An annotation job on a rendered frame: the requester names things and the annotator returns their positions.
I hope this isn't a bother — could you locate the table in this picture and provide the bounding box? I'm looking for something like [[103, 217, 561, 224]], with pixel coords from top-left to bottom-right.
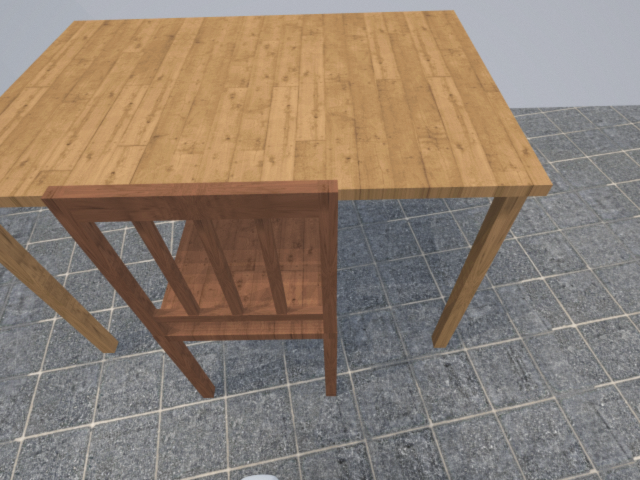
[[0, 10, 553, 353]]

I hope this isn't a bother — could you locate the chair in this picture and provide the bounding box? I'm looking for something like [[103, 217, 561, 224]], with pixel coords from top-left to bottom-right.
[[40, 180, 338, 398]]

